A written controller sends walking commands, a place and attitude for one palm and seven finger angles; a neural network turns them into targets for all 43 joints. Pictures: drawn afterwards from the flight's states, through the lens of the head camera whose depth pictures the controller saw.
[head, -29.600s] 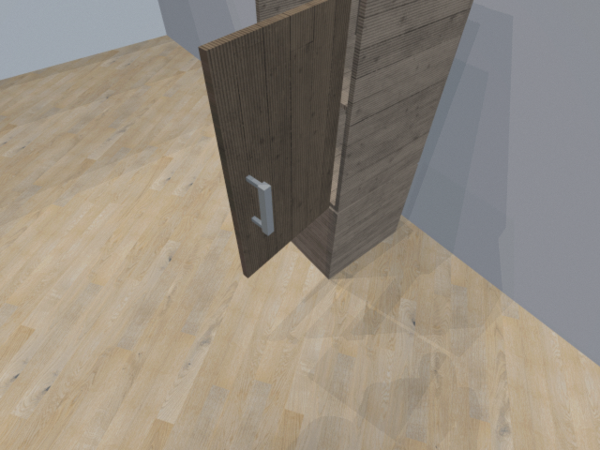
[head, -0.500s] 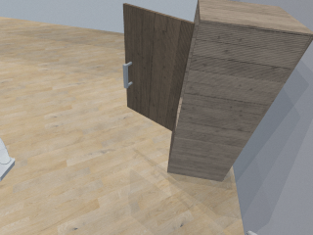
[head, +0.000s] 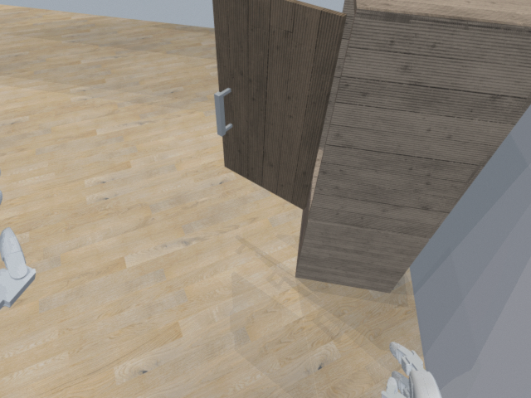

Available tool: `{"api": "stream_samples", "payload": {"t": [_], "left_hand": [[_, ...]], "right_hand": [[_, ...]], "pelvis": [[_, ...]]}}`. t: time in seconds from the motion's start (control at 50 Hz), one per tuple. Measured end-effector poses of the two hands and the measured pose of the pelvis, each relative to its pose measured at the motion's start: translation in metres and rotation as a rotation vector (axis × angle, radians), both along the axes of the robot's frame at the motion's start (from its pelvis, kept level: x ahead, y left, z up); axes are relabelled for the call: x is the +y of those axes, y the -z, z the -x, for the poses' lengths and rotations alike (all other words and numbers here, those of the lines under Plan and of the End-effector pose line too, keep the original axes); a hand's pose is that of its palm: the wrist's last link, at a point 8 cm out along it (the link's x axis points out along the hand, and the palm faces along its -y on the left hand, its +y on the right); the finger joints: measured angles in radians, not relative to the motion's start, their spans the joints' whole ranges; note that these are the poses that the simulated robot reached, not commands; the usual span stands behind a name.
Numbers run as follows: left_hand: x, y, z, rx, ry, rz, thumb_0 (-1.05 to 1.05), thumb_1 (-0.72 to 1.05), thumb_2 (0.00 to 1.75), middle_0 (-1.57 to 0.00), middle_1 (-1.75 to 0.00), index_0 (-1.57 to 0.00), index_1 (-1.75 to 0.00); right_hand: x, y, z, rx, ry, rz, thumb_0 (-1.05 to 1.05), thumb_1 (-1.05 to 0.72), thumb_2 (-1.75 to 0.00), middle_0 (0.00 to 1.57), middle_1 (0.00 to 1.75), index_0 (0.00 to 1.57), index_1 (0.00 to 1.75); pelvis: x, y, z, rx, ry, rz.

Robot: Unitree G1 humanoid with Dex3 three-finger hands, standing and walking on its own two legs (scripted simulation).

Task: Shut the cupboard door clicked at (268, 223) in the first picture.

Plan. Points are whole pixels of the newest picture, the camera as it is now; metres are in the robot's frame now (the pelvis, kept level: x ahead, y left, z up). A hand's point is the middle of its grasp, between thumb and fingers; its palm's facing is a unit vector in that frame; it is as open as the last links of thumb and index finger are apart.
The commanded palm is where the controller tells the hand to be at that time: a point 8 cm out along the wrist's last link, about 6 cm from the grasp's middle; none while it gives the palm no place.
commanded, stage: stop stepping back and stand still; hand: left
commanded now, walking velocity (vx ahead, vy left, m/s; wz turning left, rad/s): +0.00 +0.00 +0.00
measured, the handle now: (224, 112) +0.89 +0.16 -0.08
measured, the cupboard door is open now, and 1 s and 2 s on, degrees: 64 64 64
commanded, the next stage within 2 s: let the arm hang, fingers relaxed in 0.30 s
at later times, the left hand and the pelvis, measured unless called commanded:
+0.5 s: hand (83, 306) +0.22 +0.26 +0.05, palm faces +0.21 -0.87 -0.45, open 7.4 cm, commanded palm none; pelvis +0.00 +0.01 +0.00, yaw +0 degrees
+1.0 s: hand out of the picture -0.09 +0.20 -0.16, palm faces +0.03 -0.98 -0.21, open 7.3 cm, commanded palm none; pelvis -0.02 +0.02 +0.01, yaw +0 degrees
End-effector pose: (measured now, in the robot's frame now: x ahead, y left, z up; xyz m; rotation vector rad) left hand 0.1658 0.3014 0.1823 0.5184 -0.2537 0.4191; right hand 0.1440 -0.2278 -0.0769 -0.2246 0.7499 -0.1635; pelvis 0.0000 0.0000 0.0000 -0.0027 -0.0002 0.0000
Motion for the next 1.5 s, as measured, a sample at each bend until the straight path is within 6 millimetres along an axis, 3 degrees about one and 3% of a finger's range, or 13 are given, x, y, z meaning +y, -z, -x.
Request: {"api": "stream_samples", "payload": {"t": [0.1, 0.2, 0.42, 0.46, 0.54, 0.62, 0.68, 0.84, 0.92, 1.0, 1.12, 1.3, 1.5], "left_hand": [[-0.007, -0.008, -0.011, 0.019, 0.041, -0.043, 0.01, 0.89, 0.9, -0.21, -0.3, -0.21, -0.3], [-0.008, -0.005, -0.018, 0.048, 0.049, -0.038, 0.01, 0.89, 0.9, -0.21, -0.3, -0.21, -0.3], [-0.003, 0.008, -0.014, 0.072, 0.045, 0.002, 0.01, 0.89, 0.9, -0.21, -0.3, -0.21, -0.3], [0.001, 0.047, -0.023, 0.225, 0.051, 0.058, 0.01, 0.89, 0.9, -0.21, -0.3, -0.2, -0.3], [-0.008, 0.171, -0.013, 0.716, 0.013, 0.264, 0.0, 0.9, 0.9, -0.2, -0.29, -0.2, -0.3], [-0.048, 0.274, 0.049, 1.151, 0.007, 0.446, 0.01, 0.91, 0.9, -0.2, -0.29, -0.19, -0.3], [-0.075, 0.314, 0.106, 1.346, -0.038, 0.586, 0.0, 0.94, 0.9, -0.2, -0.29, -0.2, -0.3], [-0.053, 0.324, 0.208, 1.585, -0.227, 0.634, -0.02, 0.99, 0.9, -0.21, -0.29, -0.2, -0.3], [-0.052, 0.317, 0.243, 1.689, -0.277, 0.635, -0.01, 0.95, 0.9, -0.2, -0.29, -0.2, -0.3], [-0.056, 0.312, 0.26, 1.735, -0.297, 0.642, 0.0, 0.93, 0.9, -0.2, -0.29, -0.2, -0.3], [-0.068, 0.314, 0.255, 1.72, -0.27, 0.659, 0.0, 0.92, 0.9, -0.2, -0.29, -0.2, -0.3], [-0.087, 0.323, 0.219, 1.633, -0.184, 0.682, 0.0, 0.91, 0.9, -0.2, -0.29, -0.2, -0.3], [-0.089, 0.324, 0.2, 1.606, -0.162, 0.671, 0.0, 0.91, 0.9, -0.2, -0.29, -0.2, -0.3]], "right_hand": [[0.01, -0.007, -0.026, -0.033, -0.027, -0.035, 0.01, -0.9, -0.9, 0.2, 0.3, 0.21, 0.3], [0.007, -0.009, -0.036, -0.032, -0.014, -0.038, 0.01, -0.9, -0.9, 0.2, 0.3, 0.21, 0.3], [-0.008, -0.007, -0.013, 0.003, 0.024, -0.006, 0.01, -0.9, -0.9, 0.2, 0.3, 0.2, 0.3], [-0.011, 0.004, -0.008, 0.033, -0.025, -0.015, 0.01, -0.9, -0.9, 0.2, 0.3, 0.2, 0.3], [-0.016, 0.027, 0.01, 0.134, -0.043, -0.017, 0.01, -0.9, -0.9, 0.2, 0.3, 0.2, 0.3], [-0.012, 0.038, 0.046, 0.256, -0.012, -0.016, 0.01, -0.9, -0.9, 0.2, 0.3, 0.2, 0.3], [-0.007, 0.042, 0.082, 0.382, 0.008, -0.011, 0.01, -0.9, -0.9, 0.2, 0.3, 0.2, 0.3], [0.009, 0.05, 0.162, 0.662, 0.073, -0.044, 0.01, -0.9, -0.9, 0.2, 0.3, 0.2, 0.3], [0.018, 0.054, 0.18, 0.7, 0.105, -0.076, 0.01, -0.9, -0.9, 0.2, 0.3, 0.2, 0.3], [0.027, 0.059, 0.188, 0.711, 0.119, -0.103, 0.01, -0.9, -0.9, 0.2, 0.3, 0.2, 0.3], [0.038, 0.062, 0.185, 0.693, 0.125, -0.132, 0.01, -0.9, -0.9, 0.2, 0.3, 0.2, 0.3], [0.038, 0.061, 0.181, 0.666, 0.135, -0.133, 0.01, -0.91, -0.9, 0.2, 0.3, 0.2, 0.3], [0.037, 0.059, 0.183, 0.675, 0.149, -0.135, 0.01, -0.91, -0.9, 0.2, 0.3, 0.2, 0.3]], "pelvis": [[-0.003, -0.003, -0.009, 0.028, 0.011, 0.004], [-0.002, -0.003, -0.015, 0.034, 0.018, 0.002], [0.002, -0.003, -0.01, 0.026, 0.01, 0.008], [0.006, 0.0, -0.004, 0.028, 0.001, 0.008], [0.013, 0.004, 0.007, 0.021, -0.012, 0.009], [0.013, 0.004, 0.012, 0.001, -0.015, 0.001], [0.011, 0.002, 0.015, -0.011, -0.019, 0.003], [0.01, -0.006, 0.018, -0.016, -0.024, 0.019], [0.014, -0.008, 0.018, -0.019, -0.013, 0.017], [0.017, -0.01, 0.018, -0.021, -0.004, 0.012], [0.019, -0.01, 0.018, -0.026, 0.005, 0.005], [0.018, -0.01, 0.016, -0.029, 0.006, 0.001], [0.015, -0.01, 0.011, -0.024, 0.007, 0.001]]}}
